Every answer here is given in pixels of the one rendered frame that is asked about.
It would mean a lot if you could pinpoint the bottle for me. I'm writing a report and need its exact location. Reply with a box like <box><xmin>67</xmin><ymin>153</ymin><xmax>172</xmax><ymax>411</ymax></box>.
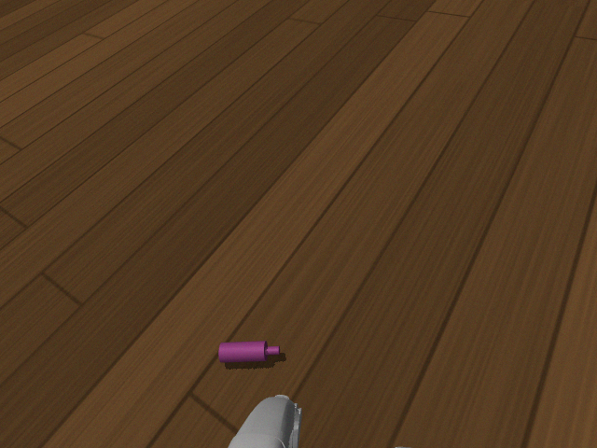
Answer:
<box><xmin>218</xmin><ymin>341</ymin><xmax>280</xmax><ymax>363</ymax></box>

